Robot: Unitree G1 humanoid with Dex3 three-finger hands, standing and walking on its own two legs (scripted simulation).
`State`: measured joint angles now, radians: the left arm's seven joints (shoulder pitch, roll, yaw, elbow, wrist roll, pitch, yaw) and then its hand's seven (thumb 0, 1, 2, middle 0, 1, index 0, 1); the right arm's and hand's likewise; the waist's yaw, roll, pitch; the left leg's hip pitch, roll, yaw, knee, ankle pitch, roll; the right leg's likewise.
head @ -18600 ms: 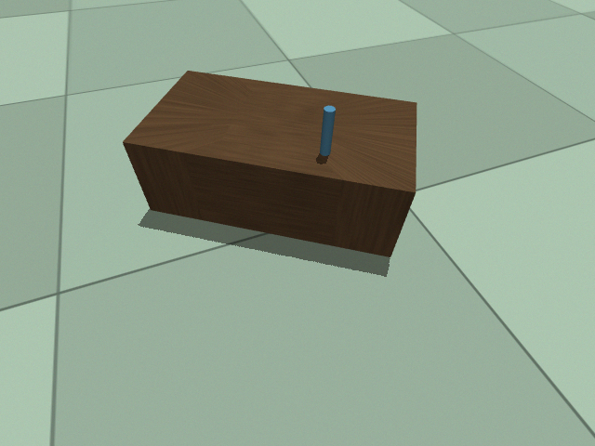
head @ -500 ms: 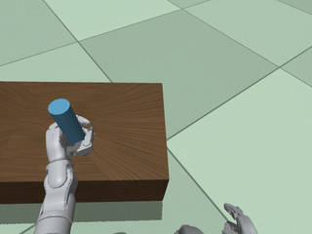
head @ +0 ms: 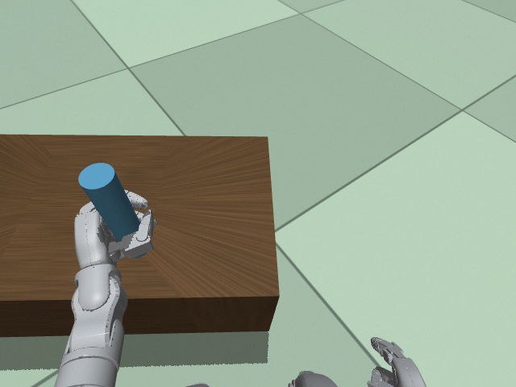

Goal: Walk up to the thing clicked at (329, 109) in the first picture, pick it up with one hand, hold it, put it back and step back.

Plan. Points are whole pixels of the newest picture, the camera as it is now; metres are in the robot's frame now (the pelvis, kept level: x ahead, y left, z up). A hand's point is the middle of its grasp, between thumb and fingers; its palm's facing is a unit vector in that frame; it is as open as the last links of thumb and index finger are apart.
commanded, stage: hold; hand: left
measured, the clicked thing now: (120, 217) +0.34 +0.20 +0.08
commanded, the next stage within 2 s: crouch in 0.44 s
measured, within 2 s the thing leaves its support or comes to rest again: neither
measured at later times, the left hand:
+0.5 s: hand (137, 224) +0.34 +0.18 +0.05, palm faces +0.26 -0.96 -0.01, open 5.1 cm
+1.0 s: hand (138, 226) +0.39 +0.21 -0.04, palm faces +0.29 -0.96 -0.03, open 5.1 cm
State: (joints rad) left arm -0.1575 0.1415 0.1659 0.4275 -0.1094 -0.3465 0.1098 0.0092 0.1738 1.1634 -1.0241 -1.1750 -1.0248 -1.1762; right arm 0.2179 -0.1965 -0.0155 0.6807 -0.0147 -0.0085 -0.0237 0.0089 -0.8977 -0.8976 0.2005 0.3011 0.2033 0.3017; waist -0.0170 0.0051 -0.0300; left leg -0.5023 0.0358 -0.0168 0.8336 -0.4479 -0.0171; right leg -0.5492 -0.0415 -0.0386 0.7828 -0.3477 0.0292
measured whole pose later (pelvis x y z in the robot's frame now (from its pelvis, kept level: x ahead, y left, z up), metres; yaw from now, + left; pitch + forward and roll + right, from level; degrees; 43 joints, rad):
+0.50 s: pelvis +0.00 +0.00 +0.00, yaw +0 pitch +7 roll -1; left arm -0.15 0.14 0.16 0.42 -0.11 -0.35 0.11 0.01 0.17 1.16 -1.02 -1.18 -1.02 -1.18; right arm 0.22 -0.20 -0.02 0.68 -0.01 -0.01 -0.02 0.01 -0.90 -0.90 0.20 0.30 0.20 0.30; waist -0.01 0.01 -0.04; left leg -0.50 0.04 -0.02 0.83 -0.45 -0.02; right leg -0.55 -0.04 -0.04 0.78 -0.35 0.03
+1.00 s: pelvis -0.02 +0.00 -0.05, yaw +0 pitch +18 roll -1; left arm -0.51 0.28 0.31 0.88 -0.09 -0.56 0.06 0.01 0.18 1.16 -1.02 -1.17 -1.02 -1.18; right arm 0.21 -0.22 -0.02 0.68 -0.05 -0.02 0.01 0.01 -0.87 -0.89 0.20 0.30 0.20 0.30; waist -0.07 -0.03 -0.08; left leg -0.94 0.03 -0.04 1.14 -0.53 -0.02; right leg -0.98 -0.05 -0.04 1.08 -0.42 0.02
